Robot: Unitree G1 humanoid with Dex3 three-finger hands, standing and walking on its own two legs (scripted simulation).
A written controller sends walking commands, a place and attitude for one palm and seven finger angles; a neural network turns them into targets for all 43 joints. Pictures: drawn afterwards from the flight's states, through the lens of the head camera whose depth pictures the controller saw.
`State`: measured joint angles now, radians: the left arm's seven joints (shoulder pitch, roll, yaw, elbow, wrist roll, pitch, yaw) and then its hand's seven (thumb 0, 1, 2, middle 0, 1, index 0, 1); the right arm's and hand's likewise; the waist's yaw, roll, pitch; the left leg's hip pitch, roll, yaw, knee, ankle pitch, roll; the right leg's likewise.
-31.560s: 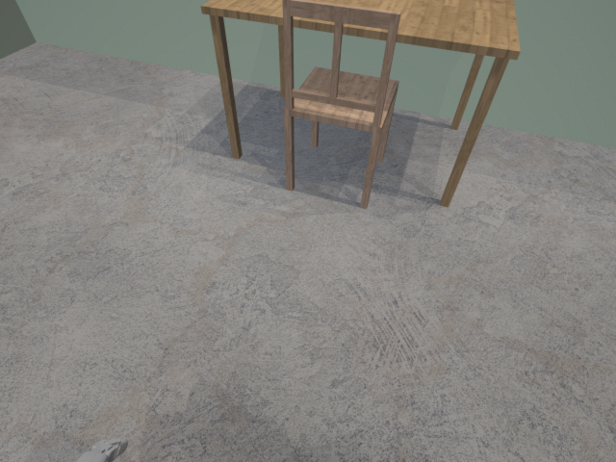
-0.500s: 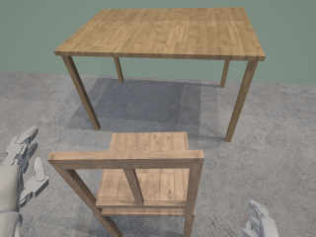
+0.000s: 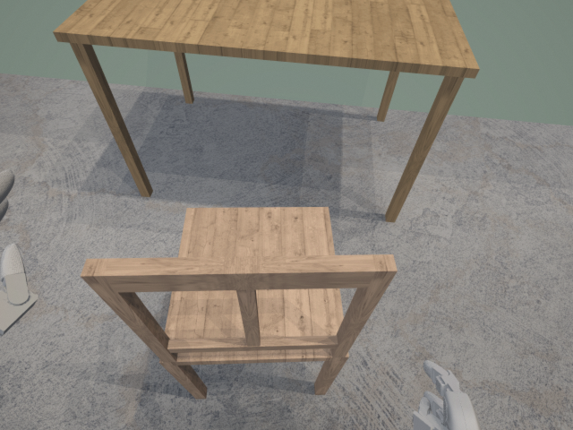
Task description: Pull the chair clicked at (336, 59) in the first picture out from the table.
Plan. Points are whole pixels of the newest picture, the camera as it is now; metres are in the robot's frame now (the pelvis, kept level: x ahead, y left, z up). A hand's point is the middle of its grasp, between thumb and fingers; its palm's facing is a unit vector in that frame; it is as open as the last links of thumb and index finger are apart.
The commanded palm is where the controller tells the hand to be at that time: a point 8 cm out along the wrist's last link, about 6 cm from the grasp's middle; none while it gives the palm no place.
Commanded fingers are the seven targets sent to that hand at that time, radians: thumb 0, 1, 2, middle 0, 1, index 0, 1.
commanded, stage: step back with the hand held close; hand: left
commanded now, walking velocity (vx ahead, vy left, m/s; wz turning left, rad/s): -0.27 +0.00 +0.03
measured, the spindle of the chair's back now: (250, 317) +0.30 +0.09 -0.10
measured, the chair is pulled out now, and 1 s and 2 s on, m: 0.61 0.61 0.61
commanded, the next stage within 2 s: stop stepping back and stand still in 0.90 s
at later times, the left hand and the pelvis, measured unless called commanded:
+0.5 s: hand out of the picture +0.14 +0.25 +0.18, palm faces +0.46 -0.73 -0.51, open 7.4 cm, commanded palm +0.08 +0.28 +0.18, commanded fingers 0.00 0.90 0.90 -0.20 -0.30 -0.20 -0.30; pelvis -0.06 -0.02 -0.01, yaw +1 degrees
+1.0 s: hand out of the picture +0.02 +0.23 +0.17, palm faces +0.47 -0.73 -0.49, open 7.4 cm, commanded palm -0.05 +0.27 +0.18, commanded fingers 0.00 0.90 0.90 -0.20 -0.30 -0.20 -0.30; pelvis -0.17 -0.04 +0.00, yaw +3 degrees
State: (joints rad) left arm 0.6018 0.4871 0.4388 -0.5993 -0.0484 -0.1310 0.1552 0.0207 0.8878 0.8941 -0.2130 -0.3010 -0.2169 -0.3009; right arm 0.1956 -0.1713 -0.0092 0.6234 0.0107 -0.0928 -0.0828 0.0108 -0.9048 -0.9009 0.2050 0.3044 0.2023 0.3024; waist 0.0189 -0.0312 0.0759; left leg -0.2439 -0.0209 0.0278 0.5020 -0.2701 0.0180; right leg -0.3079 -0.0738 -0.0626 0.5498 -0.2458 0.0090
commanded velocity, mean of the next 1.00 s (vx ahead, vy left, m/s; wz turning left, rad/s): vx -0.34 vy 0.00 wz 0.00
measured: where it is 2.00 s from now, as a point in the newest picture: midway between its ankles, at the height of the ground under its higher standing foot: outside the picture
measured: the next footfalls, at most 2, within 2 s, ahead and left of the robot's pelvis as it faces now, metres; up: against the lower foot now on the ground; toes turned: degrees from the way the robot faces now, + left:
right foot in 0.52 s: +0.00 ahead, -0.15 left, +0.00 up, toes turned -3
left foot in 0.88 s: -0.18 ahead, +0.06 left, +0.00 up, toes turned +2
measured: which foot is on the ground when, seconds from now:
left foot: down 0.00-0.64, up 0.66-0.86, down 0.88-1.00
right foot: down 0.00-0.40, up 0.42-0.50, down 0.52-0.90, up 0.92-1.00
